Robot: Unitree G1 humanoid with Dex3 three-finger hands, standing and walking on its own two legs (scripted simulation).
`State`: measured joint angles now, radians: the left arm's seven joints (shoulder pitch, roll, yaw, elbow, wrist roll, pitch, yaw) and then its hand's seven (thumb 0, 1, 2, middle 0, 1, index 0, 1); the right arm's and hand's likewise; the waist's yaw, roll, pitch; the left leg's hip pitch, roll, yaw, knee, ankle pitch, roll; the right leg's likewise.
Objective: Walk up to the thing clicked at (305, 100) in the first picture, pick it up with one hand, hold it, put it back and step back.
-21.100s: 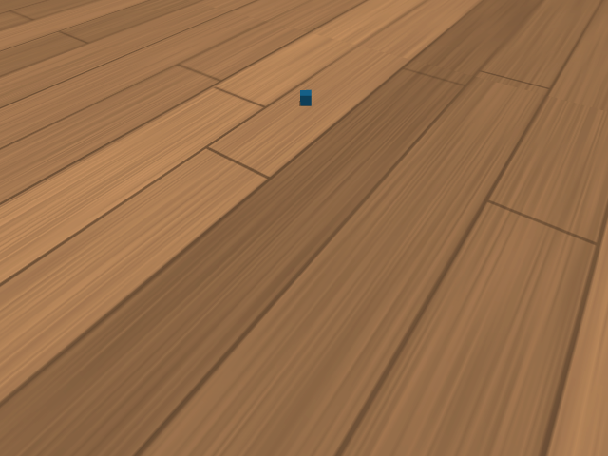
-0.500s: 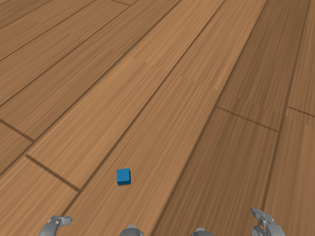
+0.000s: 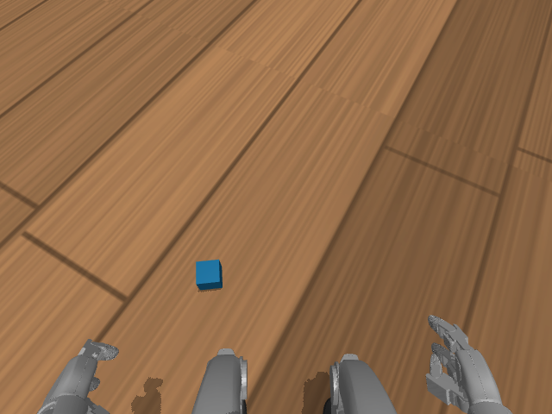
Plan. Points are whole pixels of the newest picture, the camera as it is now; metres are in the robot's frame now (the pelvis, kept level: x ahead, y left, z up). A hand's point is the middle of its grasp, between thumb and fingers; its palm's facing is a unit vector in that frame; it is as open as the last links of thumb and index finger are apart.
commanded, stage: rise first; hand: left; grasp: from above
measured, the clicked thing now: (209, 274) +0.49 +0.23 -0.61
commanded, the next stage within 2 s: none
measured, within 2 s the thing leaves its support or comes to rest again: neither
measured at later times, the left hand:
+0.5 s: hand (153, 319) +0.31 +0.30 -0.34, palm faces -0.48 -0.26 -0.84, open 13.5 cm
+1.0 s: hand (166, 296) +0.38 +0.30 -0.43, palm faces -0.45 -0.03 -0.89, open 13.6 cm
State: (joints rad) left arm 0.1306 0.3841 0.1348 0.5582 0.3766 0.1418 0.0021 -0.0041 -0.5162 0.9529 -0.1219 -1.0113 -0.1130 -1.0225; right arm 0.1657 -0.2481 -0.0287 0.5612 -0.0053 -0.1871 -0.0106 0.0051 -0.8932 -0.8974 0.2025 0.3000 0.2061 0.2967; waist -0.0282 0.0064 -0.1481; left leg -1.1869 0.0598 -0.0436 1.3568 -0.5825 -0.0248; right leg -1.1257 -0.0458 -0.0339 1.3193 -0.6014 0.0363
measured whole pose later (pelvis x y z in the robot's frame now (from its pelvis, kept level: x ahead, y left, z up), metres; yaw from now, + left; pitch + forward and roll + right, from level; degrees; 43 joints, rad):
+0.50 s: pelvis -0.07 -0.01 -0.21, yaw -3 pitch +34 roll -4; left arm -0.58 0.60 0.14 0.99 0.93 -0.16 0.14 0.00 -0.44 0.93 -0.18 -0.98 -0.18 -0.99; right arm 0.10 -0.28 -0.05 0.71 -0.04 -0.10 0.06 0.00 -0.90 -0.90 0.20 0.30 0.21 0.30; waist -0.05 0.02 -0.11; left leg -2.01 0.05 -0.11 2.06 -0.65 -0.04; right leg -1.94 -0.02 -0.02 2.03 -0.68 0.03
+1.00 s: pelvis -0.08 +0.01 -0.28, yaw -6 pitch +33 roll -8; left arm -0.86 0.76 0.14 1.31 1.24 -0.24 0.30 0.00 -0.44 0.93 -0.16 -0.94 -0.17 -0.93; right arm 0.14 -0.27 0.00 0.75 -0.11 -0.01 0.10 0.00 -0.91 -0.90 0.20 0.30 0.21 0.30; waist -0.16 -0.01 -0.07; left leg -2.25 0.04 -0.16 2.31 -0.65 -0.02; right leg -2.14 -0.01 -0.03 2.24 -0.68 0.05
